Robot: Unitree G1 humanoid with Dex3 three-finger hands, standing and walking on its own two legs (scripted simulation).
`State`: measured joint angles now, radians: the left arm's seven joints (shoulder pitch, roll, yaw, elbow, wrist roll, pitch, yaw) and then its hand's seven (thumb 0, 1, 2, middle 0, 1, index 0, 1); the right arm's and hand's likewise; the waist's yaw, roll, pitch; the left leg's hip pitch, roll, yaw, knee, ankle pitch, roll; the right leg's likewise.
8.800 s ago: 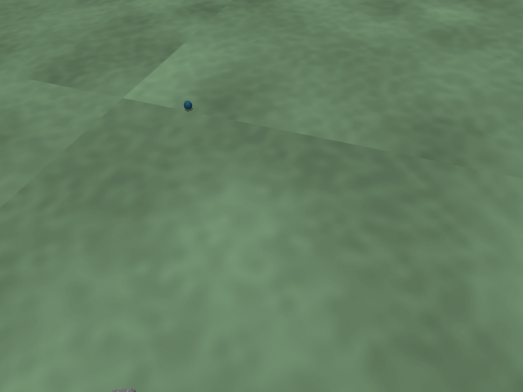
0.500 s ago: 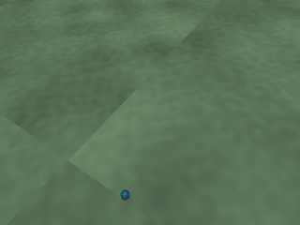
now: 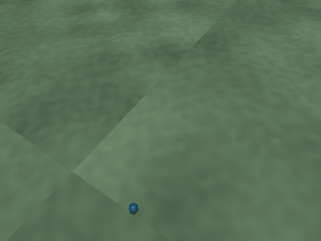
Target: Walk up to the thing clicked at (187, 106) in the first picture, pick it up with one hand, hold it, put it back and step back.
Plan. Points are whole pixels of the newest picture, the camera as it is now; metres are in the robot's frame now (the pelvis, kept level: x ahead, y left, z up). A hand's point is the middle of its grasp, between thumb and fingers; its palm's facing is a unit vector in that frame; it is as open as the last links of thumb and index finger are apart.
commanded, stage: stand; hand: left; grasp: from above
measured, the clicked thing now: (133, 208) +0.39 +0.24 -0.76
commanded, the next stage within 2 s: rise first in 0.60 s
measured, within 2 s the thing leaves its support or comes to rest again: neither
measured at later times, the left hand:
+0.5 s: hand out of the picture +0.07 +0.26 -0.16, palm faces -0.03 -0.94 -0.35, open 7.4 cm
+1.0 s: hand (89, 240) +0.14 +0.25 -0.17, palm faces -0.05 -0.93 -0.37, open 10.0 cm
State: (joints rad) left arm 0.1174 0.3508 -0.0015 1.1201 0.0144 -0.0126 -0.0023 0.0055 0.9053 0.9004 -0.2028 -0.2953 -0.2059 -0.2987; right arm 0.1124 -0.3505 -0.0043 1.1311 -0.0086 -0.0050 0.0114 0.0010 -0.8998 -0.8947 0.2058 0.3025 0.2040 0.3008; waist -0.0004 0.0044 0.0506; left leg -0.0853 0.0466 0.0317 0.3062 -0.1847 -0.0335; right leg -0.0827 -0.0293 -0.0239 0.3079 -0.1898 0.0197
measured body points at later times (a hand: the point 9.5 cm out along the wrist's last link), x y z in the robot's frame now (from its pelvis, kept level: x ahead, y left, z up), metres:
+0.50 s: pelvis +0.00 +0.00 +0.00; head +0.01 +0.00 +0.45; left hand +0.07 +0.30 -0.13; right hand +0.07 -0.30 -0.14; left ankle -0.01 +0.14 -0.75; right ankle -0.01 -0.13 -0.75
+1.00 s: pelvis -0.02 +0.00 -0.02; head +0.04 +0.01 +0.42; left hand +0.15 +0.30 -0.15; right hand +0.08 -0.26 -0.15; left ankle -0.01 +0.14 -0.75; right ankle -0.01 -0.13 -0.75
